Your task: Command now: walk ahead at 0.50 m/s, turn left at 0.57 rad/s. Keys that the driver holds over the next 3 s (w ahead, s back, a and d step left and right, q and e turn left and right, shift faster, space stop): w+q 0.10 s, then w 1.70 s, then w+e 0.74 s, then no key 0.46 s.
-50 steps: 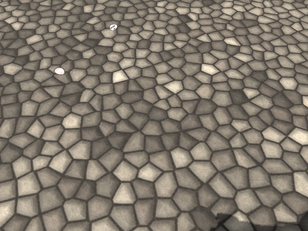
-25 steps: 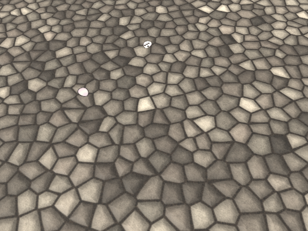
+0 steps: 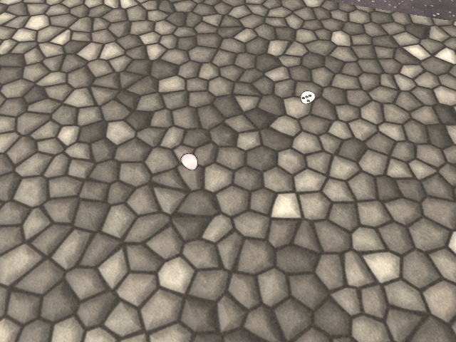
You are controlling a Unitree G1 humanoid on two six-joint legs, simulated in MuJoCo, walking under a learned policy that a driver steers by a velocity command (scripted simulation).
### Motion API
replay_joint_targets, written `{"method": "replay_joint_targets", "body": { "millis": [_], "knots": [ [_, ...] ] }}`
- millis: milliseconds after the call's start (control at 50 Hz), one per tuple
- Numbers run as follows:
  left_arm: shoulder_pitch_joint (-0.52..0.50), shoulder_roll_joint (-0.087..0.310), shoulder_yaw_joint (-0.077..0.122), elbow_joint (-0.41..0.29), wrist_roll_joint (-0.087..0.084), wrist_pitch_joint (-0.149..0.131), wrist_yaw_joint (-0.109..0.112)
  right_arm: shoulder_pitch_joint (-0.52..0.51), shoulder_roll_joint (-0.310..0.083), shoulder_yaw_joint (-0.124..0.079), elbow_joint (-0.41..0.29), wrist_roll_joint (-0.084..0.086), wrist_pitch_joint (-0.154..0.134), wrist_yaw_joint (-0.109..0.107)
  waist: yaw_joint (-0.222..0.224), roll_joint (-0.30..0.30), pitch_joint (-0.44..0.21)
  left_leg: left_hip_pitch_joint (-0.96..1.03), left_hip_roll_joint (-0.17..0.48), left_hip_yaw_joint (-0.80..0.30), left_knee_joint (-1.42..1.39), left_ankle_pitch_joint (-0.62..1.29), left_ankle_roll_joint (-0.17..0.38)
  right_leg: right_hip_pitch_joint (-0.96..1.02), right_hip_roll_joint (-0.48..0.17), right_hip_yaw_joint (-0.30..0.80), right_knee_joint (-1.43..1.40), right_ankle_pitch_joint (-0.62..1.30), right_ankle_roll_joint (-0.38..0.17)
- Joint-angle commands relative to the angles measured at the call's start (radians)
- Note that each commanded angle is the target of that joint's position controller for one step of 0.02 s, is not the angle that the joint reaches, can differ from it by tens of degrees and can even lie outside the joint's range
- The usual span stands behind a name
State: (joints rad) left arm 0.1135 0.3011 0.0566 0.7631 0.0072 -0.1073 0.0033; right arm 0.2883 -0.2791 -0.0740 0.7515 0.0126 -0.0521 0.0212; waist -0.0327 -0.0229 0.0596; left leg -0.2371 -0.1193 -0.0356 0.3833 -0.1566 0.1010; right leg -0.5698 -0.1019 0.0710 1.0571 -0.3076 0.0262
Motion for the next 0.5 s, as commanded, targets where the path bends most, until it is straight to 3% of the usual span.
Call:
{"method": "replay_joint_targets", "body": {
  "millis": [20,100,180,240,260,280,300,320,340,360,380,420,460,500],
  "knots": [
    [-0.009,0.072,0.019,-0.065,0.011,0.008,0.005,-0.019,-0.172,-0.044,-0.080,0.004,-0.018,-0.025,0.027,0.045,-0.065,0.028,0.248,-0.244,-0.172,0.277,0.188,-0.049,0.003,-0.018,-0.162,0.140,0.044],
    [-0.143,0.043,0.005,-0.106,-0.002,-0.002,-0.007,0.032,-0.177,-0.046,-0.069,0.009,-0.004,-0.037,-0.032,0.093,-0.055,-0.013,0.193,-0.209,-0.149,0.149,0.122,0.045,0.071,-0.032,-0.451,0.384,0.048],
    [-0.183,0.071,0.010,-0.123,-0.010,-0.020,-0.029,0.096,-0.148,-0.037,-0.035,0.010,0.001,-0.039,-0.055,0.114,-0.052,0.102,0.253,-0.274,-0.082,0.094,0.106,0.057,0.075,-0.012,-0.553,0.407,0.013],
    [-0.128,0.102,0.023,-0.116,-0.009,-0.031,-0.034,0.092,-0.155,-0.039,-0.025,0.003,0.009,-0.041,-0.016,0.152,-0.050,0.186,0.296,-0.322,-0.004,0.215,0.087,0.103,0.083,-0.029,-0.584,0.273,-0.040],
    [-0.045,0.121,0.036,-0.093,-0.005,-0.036,-0.030,0.076,-0.145,-0.035,-0.030,0.003,0.011,-0.040,0.032,0.150,-0.087,0.193,0.263,-0.300,0.079,0.347,0.068,0.212,0.104,-0.056,-0.626,0.270,-0.069],
    [0.079,0.156,0.049,-0.072,0.007,-0.040,-0.025,0.067,-0.113,-0.021,-0.041,-0.004,0.010,-0.036,0.090,0.126,-0.197,0.132,0.213,-0.261,0.258,0.369,0.040,0.425,0.036,0.000,-0.593,0.297,-0.122],
    [0.221,0.237,0.071,-0.053,0.022,-0.038,-0.022,0.155,-0.063,-0.002,-0.057,-0.002,0.002,-0.036,0.100,-0.052,-0.360,-0.149,0.094,-0.164,0.587,0.140,-0.029,0.796,-0.162,0.302,-0.577,0.240,-0.252],
    [0.304,0.221,0.075,-0.003,-0.003,-0.025,-0.034,0.224,-0.052,0.009,-0.048,0.016,-0.007,-0.037,0.099,-0.294,-0.417,-0.400,0.013,-0.120,0.844,-0.404,-0.074,0.940,-0.296,0.674,-0.722,-0.014,-0.353],
    [0.266,0.143,0.050,-0.013,-0.027,-0.021,-0.036,0.145,-0.140,-0.009,-0.052,0.026,-0.012,-0.035,0.119,-0.162,-0.278,-0.517,0.071,-0.170,0.930,-0.385,-0.068,0.856,-0.279,0.662,-0.767,-0.201,-0.314],
    [0.207,0.108,0.038,-0.026,-0.020,-0.011,-0.031,0.041,-0.155,-0.012,-0.073,0.024,-0.014,-0.033,0.120,-0.079,-0.166,-0.537,0.114,-0.132,0.938,-0.305,-0.065,0.732,-0.240,0.518,-0.780,-0.181,-0.274],
    [0.157,0.089,0.028,-0.027,-0.007,-0.003,-0.031,-0.030,-0.142,-0.009,-0.091,0.006,-0.017,-0.031,0.099,-0.016,-0.073,-0.522,0.152,-0.095,0.871,-0.241,-0.061,0.593,-0.186,0.402,-0.813,-0.073,-0.251],
    [0.117,0.067,0.016,-0.028,0.006,-0.006,-0.028,-0.019,-0.117,-0.012,-0.090,-0.003,-0.018,-0.025,0.051,-0.055,-0.051,-0.436,0.208,-0.079,0.768,-0.165,-0.068,0.473,-0.136,0.300,-0.850,0.095,-0.244],
    [0.127,0.070,0.016,-0.016,-0.003,-0.009,-0.027,0.005,-0.080,-0.005,-0.080,-0.002,-0.012,-0.024,0.035,-0.061,-0.067,-0.402,0.220,-0.052,0.704,-0.143,-0.078,0.440,-0.111,0.223,-0.883,0.176,-0.251],
    [0.141,0.109,0.026,-0.001,-0.013,-0.011,-0.022,-0.055,-0.062,0.006,-0.106,-0.009,-0.013,-0.023,0.044,-0.059,-0.042,-0.432,0.236,-0.033,0.579,-0.097,-0.101,0.431,-0.123,0.170,-0.907,0.292,-0.274]
  ]
}}
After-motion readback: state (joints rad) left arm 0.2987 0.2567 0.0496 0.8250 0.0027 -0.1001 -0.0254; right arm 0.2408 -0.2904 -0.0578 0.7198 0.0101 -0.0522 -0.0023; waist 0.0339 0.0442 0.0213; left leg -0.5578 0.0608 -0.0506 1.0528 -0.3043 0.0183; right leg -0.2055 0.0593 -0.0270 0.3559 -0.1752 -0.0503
